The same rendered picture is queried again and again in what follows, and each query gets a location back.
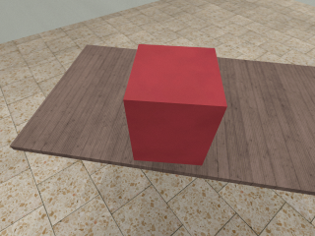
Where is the table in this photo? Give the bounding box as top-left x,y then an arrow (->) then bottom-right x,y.
10,44 -> 315,196

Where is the carton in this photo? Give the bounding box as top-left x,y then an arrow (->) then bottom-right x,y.
123,44 -> 227,166

